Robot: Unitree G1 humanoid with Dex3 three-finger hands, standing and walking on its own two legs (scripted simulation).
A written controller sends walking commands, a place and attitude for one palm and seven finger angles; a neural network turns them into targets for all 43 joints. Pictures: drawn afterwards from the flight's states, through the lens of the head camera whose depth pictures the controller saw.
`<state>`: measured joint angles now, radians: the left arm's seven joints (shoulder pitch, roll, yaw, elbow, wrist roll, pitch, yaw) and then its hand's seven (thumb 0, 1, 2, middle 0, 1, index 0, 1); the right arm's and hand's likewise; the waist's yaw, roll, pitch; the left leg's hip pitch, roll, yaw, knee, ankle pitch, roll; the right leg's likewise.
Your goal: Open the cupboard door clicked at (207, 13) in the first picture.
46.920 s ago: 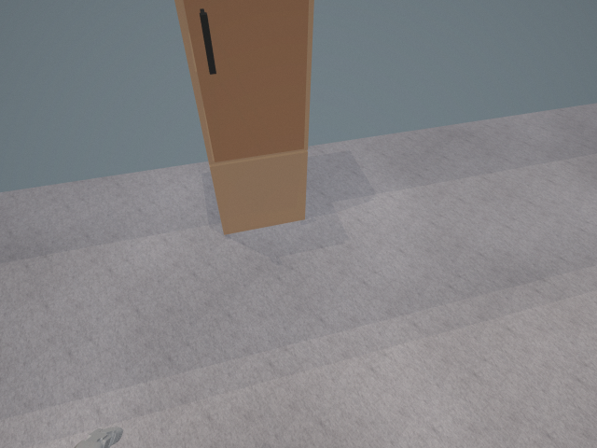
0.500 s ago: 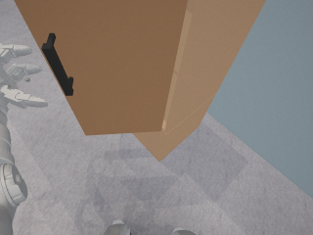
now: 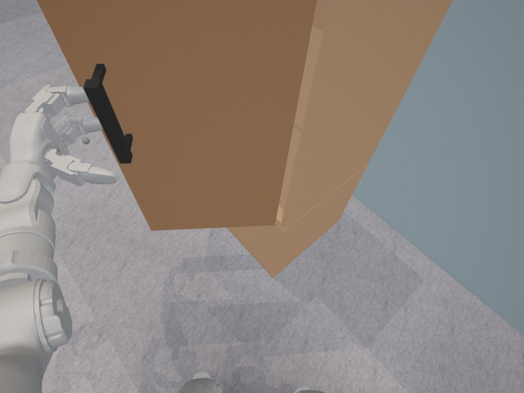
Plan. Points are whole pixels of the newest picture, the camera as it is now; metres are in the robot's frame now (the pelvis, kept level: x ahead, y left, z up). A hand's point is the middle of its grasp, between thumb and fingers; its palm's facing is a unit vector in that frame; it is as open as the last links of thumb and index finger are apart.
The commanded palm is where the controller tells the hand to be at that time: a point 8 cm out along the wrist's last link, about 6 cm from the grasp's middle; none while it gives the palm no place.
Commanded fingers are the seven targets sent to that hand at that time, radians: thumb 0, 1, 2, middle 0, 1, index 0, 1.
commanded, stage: slide the fingers in behind the handle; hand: left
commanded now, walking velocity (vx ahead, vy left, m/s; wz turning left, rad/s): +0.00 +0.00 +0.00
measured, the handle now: (113, 117) +0.51 +0.22 +0.11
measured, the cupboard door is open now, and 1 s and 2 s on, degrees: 53 53 52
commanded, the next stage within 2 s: close the thumb around the handle in 1.02 s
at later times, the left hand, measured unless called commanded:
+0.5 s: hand (111, 139) +0.46 +0.21 +0.11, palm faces +0.04 -1.00 +0.02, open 14.0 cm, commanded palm +0.43 +0.26 +0.11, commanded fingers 0.00 -0.50 0.30 -0.30 -1.20 -0.30 -1.20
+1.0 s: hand (113, 139) +0.46 +0.21 +0.12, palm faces +0.06 -1.00 +0.01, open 14.0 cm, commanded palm +0.43 +0.26 +0.11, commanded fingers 0.00 -0.50 0.30 -0.30 -1.20 -0.30 -1.20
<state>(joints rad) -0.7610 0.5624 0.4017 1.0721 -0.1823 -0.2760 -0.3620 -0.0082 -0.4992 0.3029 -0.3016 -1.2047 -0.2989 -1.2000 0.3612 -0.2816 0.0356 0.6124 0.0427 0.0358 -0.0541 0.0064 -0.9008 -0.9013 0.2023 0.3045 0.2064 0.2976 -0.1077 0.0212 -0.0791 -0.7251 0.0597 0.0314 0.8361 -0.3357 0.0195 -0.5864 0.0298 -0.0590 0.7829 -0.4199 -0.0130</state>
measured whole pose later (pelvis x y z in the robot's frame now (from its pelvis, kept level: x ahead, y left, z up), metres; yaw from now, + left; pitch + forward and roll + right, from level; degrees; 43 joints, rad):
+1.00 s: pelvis +0.00 -0.01 +0.00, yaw +0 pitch +12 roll -2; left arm -0.76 0.47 0.35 1.03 -0.18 -0.31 -0.26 -0.01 -0.50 0.30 -0.30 -1.20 -0.30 -1.20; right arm 0.36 -0.28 0.03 0.64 0.04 0.03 -0.04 0.01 -0.90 -0.90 0.20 0.30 0.21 0.30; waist -0.11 0.02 -0.08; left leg -0.71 0.06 0.03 0.84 -0.33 0.01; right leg -0.58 0.03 -0.06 0.80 -0.42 -0.02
